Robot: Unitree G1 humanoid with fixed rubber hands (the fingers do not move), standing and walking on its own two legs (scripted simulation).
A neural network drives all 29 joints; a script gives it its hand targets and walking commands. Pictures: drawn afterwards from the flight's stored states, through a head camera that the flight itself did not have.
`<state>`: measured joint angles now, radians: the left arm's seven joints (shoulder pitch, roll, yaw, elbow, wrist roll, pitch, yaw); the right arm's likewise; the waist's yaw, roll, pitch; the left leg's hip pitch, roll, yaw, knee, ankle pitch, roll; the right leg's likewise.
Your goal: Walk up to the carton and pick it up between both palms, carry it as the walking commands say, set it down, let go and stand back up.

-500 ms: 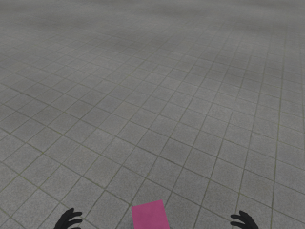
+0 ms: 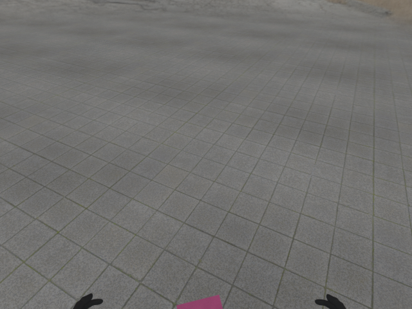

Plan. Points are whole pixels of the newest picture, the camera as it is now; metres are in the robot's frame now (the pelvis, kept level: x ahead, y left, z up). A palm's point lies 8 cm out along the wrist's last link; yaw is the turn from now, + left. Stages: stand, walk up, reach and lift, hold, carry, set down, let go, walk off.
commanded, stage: stand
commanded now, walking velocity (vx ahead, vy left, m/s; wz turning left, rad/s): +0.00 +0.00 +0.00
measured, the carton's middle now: out of the picture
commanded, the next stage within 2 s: none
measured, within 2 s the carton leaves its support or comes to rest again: neither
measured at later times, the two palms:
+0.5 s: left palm out of the picture +0.11 +0.27 -0.08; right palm out of the picture +0.11 -0.25 -0.08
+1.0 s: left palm out of the picture +0.07 +0.28 -0.09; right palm out of the picture +0.08 -0.26 -0.08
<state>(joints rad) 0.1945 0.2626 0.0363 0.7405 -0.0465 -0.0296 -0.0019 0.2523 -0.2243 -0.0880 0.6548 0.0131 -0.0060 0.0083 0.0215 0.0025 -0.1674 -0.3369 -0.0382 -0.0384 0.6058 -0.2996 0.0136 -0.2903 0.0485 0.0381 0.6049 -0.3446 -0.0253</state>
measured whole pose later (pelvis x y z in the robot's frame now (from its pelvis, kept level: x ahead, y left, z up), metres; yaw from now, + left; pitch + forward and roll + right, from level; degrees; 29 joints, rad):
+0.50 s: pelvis -0.02 +0.00 +0.00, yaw +0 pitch +0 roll +0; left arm 0.19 0.27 0.04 0.82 -0.05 -0.04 0.00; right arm 0.26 -0.23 -0.09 0.71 0.01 -0.03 0.00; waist 0.02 0.00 -0.17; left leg -0.34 -0.04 -0.04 0.61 -0.27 0.02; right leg -0.29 0.05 0.04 0.60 -0.32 -0.03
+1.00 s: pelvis -0.04 +0.01 +0.00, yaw +0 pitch -2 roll +0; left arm 0.19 0.28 0.04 0.90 -0.05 -0.05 0.00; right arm 0.26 -0.25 -0.09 0.78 0.01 -0.04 0.00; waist 0.02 0.01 -0.16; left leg -0.34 -0.04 -0.04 0.61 -0.24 0.02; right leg -0.29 0.05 0.04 0.60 -0.29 -0.02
